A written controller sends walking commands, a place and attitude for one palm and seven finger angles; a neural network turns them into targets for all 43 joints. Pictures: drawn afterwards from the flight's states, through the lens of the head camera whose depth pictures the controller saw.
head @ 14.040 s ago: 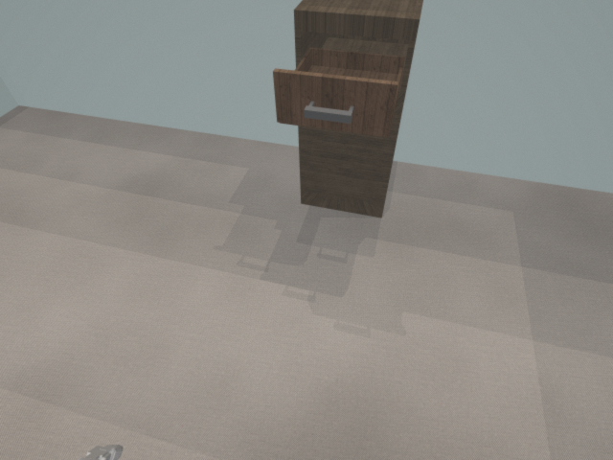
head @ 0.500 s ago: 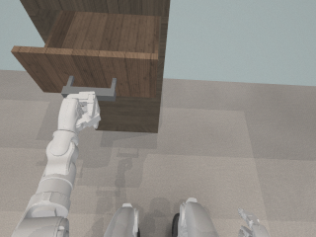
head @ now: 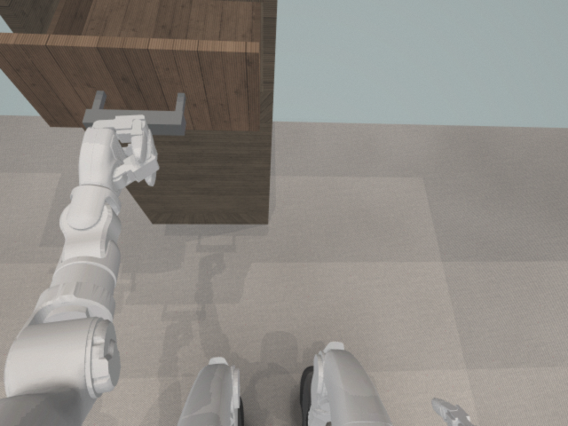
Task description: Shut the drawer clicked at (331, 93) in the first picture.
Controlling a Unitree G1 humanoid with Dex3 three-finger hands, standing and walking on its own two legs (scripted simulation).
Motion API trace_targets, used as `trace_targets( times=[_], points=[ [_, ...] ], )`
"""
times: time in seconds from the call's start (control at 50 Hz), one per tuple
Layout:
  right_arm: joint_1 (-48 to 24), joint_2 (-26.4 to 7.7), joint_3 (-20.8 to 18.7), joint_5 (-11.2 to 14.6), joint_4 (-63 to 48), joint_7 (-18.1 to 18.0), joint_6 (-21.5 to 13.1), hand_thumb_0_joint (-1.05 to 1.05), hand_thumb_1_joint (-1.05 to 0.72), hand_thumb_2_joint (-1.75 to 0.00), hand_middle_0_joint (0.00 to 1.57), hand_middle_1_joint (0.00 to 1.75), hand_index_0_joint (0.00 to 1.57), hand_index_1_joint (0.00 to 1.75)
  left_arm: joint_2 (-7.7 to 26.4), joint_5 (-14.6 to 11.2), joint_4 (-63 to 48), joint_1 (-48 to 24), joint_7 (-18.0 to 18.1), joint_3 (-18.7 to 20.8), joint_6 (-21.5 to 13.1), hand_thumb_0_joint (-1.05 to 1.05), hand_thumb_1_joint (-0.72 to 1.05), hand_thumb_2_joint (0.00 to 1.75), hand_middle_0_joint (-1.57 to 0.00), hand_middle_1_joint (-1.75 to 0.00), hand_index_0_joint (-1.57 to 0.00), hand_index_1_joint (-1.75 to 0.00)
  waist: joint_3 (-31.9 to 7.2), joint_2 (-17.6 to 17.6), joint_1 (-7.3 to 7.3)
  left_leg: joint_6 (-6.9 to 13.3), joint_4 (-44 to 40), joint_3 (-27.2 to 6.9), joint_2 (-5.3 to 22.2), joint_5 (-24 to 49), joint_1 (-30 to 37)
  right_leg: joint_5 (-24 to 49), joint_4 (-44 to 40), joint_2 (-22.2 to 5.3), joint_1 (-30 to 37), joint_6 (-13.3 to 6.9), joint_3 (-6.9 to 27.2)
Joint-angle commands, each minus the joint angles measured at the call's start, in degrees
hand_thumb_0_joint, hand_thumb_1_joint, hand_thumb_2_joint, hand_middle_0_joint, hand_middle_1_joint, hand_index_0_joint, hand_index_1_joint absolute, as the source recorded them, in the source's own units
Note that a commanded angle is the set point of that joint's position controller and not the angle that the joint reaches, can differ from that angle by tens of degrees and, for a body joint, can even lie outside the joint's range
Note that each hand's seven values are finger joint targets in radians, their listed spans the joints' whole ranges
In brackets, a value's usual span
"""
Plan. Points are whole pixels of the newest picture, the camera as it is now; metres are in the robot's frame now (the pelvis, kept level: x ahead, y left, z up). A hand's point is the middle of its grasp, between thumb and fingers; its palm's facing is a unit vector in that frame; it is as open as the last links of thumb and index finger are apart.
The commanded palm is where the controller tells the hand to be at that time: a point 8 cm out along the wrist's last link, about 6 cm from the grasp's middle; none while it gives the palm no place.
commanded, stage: push the drawer shut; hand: left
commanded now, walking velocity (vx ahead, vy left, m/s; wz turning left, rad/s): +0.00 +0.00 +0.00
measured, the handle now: (138, 110) +0.55 +0.20 +0.04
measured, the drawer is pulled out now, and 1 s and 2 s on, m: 0.10 0.00 0.00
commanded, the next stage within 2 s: pull the fist back off the drawer in 1.04 s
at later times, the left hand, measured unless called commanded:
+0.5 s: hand (157, 122) +0.53 +0.17 +0.04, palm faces -0.03 -1.00 -0.05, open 3.1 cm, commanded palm +0.53 +0.20 +0.05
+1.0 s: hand (154, 100) +0.57 +0.18 +0.04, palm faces -0.03 -1.00 -0.05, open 3.1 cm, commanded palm +0.59 +0.20 +0.05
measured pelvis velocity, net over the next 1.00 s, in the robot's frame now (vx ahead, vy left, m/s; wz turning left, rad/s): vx -0.01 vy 0.01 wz -0.03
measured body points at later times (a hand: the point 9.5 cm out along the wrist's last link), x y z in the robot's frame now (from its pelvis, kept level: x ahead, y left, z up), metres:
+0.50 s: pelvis -0.01 +0.00 -0.01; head +0.17 +0.02 +0.40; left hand +0.53 +0.22 +0.04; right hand +0.01 -0.26 -0.12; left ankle +0.01 +0.11 -0.63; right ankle +0.07 -0.11 -0.63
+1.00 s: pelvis -0.01 +0.01 -0.02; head +0.19 +0.04 +0.39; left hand +0.56 +0.23 +0.05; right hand -0.03 -0.25 -0.12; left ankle +0.01 +0.11 -0.63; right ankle +0.07 -0.11 -0.63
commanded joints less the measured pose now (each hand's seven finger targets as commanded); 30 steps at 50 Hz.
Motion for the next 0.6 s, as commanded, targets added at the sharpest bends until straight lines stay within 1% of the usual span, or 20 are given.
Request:
trace_targets(
  times=[0.0, 0.02, 0.04, 0.06, 0.12, 0.14, 0.16, 0.18, 0.2, 0.26, 0.28, 0.34, 0.36, 0.4, 0.42, 0.46, 0.52, 0.54, 0.56, 0.58],
  points=[
    [7.73, -9.47, -3.35, -0.13, -3.31, -0.38, -0.71, 0.00, -0.90, -0.90, 0.20, 0.30, 0.20, 0.30, 12.63, -0.86, -11.42, -33.70, 0.90, 2.26, -3.56, 0.00, 0.90, 0.90, -1.40, -1.60, -1.40, -1.60, -28.04, 3.56, -4.97, 1.06, -9.53, -2.61, -1.84, 11.10, 10.71, 4.78, -8.23, 3.09, 18.16, 0.37, 5.51],
    [8.04, -9.52, -3.34, -0.18, -3.43, -0.41, -0.55, 0.00, -0.90, -0.90, 0.20, 0.30, 0.20, 0.30, 14.11, -0.55, -10.22, -33.13, 1.08, 3.53, -3.48, 0.00, 0.90, 0.90, -1.40, -1.60, -1.40, -1.60, -28.32, 3.34, -4.63, 1.11, -9.38, -2.41, -1.90, 11.22, 9.83, 4.95, -8.36, 3.10, 19.09, 0.33, 5.78],
    [8.34, -9.57, -3.19, -0.36, -3.61, -0.40, -0.50, 0.00, -0.90, -0.90, 0.20, 0.30, 0.20, 0.30, 14.18, -0.45, -10.90, -34.61, 0.95, 2.98, -3.77, 0.00, 0.90, 0.90, -1.40, -1.60, -1.40, -1.60, -29.28, 4.29, -5.01, 1.20, -9.27, -2.73, -1.89, 12.01, 10.39, 5.53, -7.79, 3.27, 18.84, 0.24, 5.60],
    [8.56, -9.49, -3.25, -0.43, -3.57, -0.23, -0.38, 0.00, -0.90, -0.90, 0.20, 0.30, 0.20, 0.30, 14.16, -0.22, -11.39, -35.33, 0.90, 3.08, -3.95, 0.00, 0.90, 0.90, -1.40, -1.60, -1.40, -1.60, -30.74, 5.80, -4.70, 1.04, -9.16, -2.67, -1.87, 12.59, 11.52, 5.92, -7.71, 3.30, 18.67, 0.22, 5.69],
    [9.05, -9.66, -3.23, -0.57, -3.26, 0.03, 0.14, 0.00, -0.90, -0.90, 0.20, 0.30, 0.20, 0.30, 14.13, 0.09, -9.60, -36.01, 1.06, 2.95, -3.55, 0.00, 0.90, 0.90, -1.40, -1.60, -1.40, -1.60, -29.52, 6.44, -5.38, 0.90, -9.27, -2.96, -1.64, 12.98, 12.08, 5.85, -7.94, 3.37, 17.16, 0.21, 5.33],
    [9.48, -9.86, -3.22, -0.68, -3.42, 0.04, 0.23, 0.00, -0.90, -0.90, 0.20, 0.30, 0.20, 0.30, 14.95, 0.08, -8.82, -36.53, 1.09, 3.50, -3.43, 0.00, 0.90, 0.90, -1.40, -1.60, -1.40, -1.60, -29.35, 5.20, -5.76, 1.19, -8.95, -2.99, -1.61, 12.66, 11.49, 5.65, -7.86, 3.59, 17.04, 0.20, 5.35],
    [9.46, -9.84, -3.06, -0.61, -3.29, 0.05, 0.41, 0.00, -0.90, -0.90, 0.20, 0.30, 0.20, 0.30, 15.51, 0.32, -8.65, -37.74, 1.07, 3.58, -3.30, 0.00, 0.90, 0.90, -1.40, -1.60, -1.40, -1.60, -29.32, 5.95, -6.07, 1.16, -8.77, -2.81, -1.59, 12.10, 10.61, 5.44, -7.96, 3.54, 17.14, 0.33, 5.60],
    [9.75, -10.04, -3.01, -0.70, -3.03, -0.03, 0.59, 0.00, -0.90, -0.90, 0.20, 0.30, 0.20, 0.30, 17.40, 0.71, -7.64, -38.13, 1.16, 4.89, -3.14, 0.00, 0.90, 0.90, -1.40, -1.60, -1.40, -1.60, -29.05, 5.60, -5.89, 1.14, -8.75, -2.94, -1.47, 11.69, 9.98, 4.99, -7.77, 3.51, 17.10, 0.28, 5.50],
    [9.78, -9.92, -2.84, -0.70, -3.26, 0.04, 0.64, 0.00, -0.90, -0.90, 0.20, 0.30, 0.20, 0.30, 16.73, 0.75, -7.39, -38.89, 1.14, 4.21, -2.90, 0.00, 0.90, 0.90, -1.40, -1.60, -1.40, -1.60, -28.81, 5.67, -6.24, 1.22, -8.74, -2.95, -1.59, 11.27, 9.46, 4.69, -7.83, 3.58, 17.10, 0.34, 5.59],
    [10.49, -10.23, -2.78, -0.87, -3.22, 0.10, 0.84, 0.00, -0.90, -0.90, 0.20, 0.30, 0.20, 0.30, 18.66, 0.96, -6.57, -40.18, 1.01, 5.55, -2.56, 0.00, 0.90, 0.90, -1.40, -1.60, -1.40, -1.60, -30.19, 6.15, -6.57, 1.38, -8.14, -2.89, -1.53, 11.65, 9.29, 4.99, -7.82, 3.72, 17.12, 0.34, 5.78],
    [10.57, -10.27, -2.62, -0.89, -3.14, 0.05, 0.98, 0.00, -0.90, -0.90, 0.20, 0.30, 0.20, 0.30, 20.04, 1.13, -5.68, -40.39, 0.98, 6.44, -2.33, 0.00, 0.90, 0.90, -1.40, -1.60, -1.40, -1.60, -29.58, 5.89, -6.41, 1.39, -8.04, -2.84, -1.44, 11.38, 8.17, 4.73, -7.81, 3.70, 17.49, 0.33, 5.88],
    [11.18, -10.27, -2.47, -1.10, -3.00, 0.07, 1.07, 0.00, -0.90, -0.90, 0.20, 0.30, 0.20, 0.30, 19.07, 1.54, -4.82, -43.44, 1.03, 5.07, -1.97, 0.00, 0.90, 0.90, -1.40, -1.60, -1.40, -1.60, -28.87, 7.65, -7.61, 1.41, -7.88, -3.48, -1.33, 11.76, 9.32, 4.52, -7.21, 3.86, 14.59, 0.21, 5.32],
    [11.43, -10.42, -2.42, -1.15, -2.72, 0.14, 1.18, 0.00, -0.90, -0.90, 0.20, 0.30, 0.20, 0.30, 18.53, 1.69, -4.76, -44.52, 1.07, 4.40, -1.78, 0.00, 0.90, 0.90, -1.40, -1.60, -1.40, -1.60, -29.32, 7.88, -8.19, 1.31, -7.86, -3.73, -1.17, 12.05, 10.02, 4.68, -7.19, 3.86, 13.86, 0.31, 5.10],
    [12.00, -10.79, -2.49, -1.39, -2.56, 0.14, 1.26, 0.00, -0.90, -0.90, 0.20, 0.30, 0.20, 0.30, 20.40, 2.15, -4.60, -46.14, 1.49, 5.56, -1.53, 0.00, 0.90, 0.90, -1.40, -1.60, -1.40, -1.60, -30.53, 8.65, -8.35, 1.28, -7.39, -3.96, -1.07, 12.10, 10.10, 4.49, -6.86, 3.80, 13.15, 0.37, 5.06],
    [12.07, -10.74, -2.42, -1.43, -2.41, 0.24, 1.30, 0.00, -0.90, -0.90, 0.20, 0.30, 0.20, 0.30, 19.77, 2.35, -4.19, -46.72, 1.56, 4.80, -1.30, 0.00, 0.90, 0.90, -1.40, -1.60, -1.40, -1.60, -30.39, 9.19, -8.76, 1.22, -7.44, -4.15, -1.04, 12.35, 10.54, 4.57, -6.84, 3.84, 12.48, 0.33, 4.85],
    [12.80, -10.98, -2.32, -1.66, -2.13, 0.31, 1.47, 0.00, -0.90, -0.90, 0.20, 0.30, 0.20, 0.30, 20.49, 2.78, -3.71, -48.54, 1.81, 5.11, -1.08, 0.00, 0.90, 0.90, -1.40, -1.60, -1.40, -1.60, -31.38, 10.03, -9.24, 1.06, -7.24, -4.83, -0.86, 13.84, 11.71, 5.29, -6.15, 3.92, 11.28, 0.23, 4.32],
    [13.39, -11.07, -2.13, -1.89, -1.89, 0.44, 1.87, 0.00, -0.90, -0.90, 0.20, 0.30, 0.20, 0.30, 21.93, 3.41, -2.94, -50.47, 2.12, 5.66, -0.33, 0.00, 0.90, 0.90, -1.40, -1.60, -1.40, -1.60, -31.30, 10.21, -9.68, 1.10, -6.75, -4.85, -0.72, 13.96, 10.95, 5.36, -6.23, 3.96, 11.07, 0.33, 4.38],
    [13.67, -11.11, -2.07, -2.03, -2.10, 0.49, 1.87, 0.00, -0.90, -0.90, 0.20, 0.30, 0.20, 0.30, 22.39, 3.49, -2.72, -50.70, 2.25, 6.21, -0.27, 0.00, 0.90, 0.90, -1.40, -1.60, -1.40, -1.60, -32.04, 10.89, -9.60, 1.21, -6.40, -4.88, -0.79, 14.75, 11.11, 5.81, -5.89, 4.06, 10.85, 0.17, 4.31],
    [13.98, -11.26, -2.06, -2.16, -1.93, 0.59, 2.02, 0.00, -0.90, -0.90, 0.20, 0.30, 0.20, 0.30, 22.94, 3.72, -3.90, -52.09, 2.25, 6.14, -0.31, 0.00, 0.90, 0.90, -1.40, -1.60, -1.40, -1.60, -34.12, 11.60, -9.87, 1.06, -6.20, -5.19, -0.68, 15.84, 12.27, 6.53, -5.74, 4.07, 11.16, 0.25, 4.31],
    [14.27, -11.31, -2.10, -2.15, -1.97, 0.66, 2.22, 0.00, -0.90, -0.90, 0.20, 0.30, 0.20, 0.30, 24.25, 3.87, -2.20, -50.85, 2.33, 7.48, 0.06, 0.00, 0.90, 0.90, -1.40, -1.60, -1.40, -1.60, -33.85, 10.41, -9.56, 1.13, -6.02, -4.98, -0.66, 15.67, 11.34, 6.49, -6.08, 4.17, 11.82, 0.29, 4.43]
  ],
)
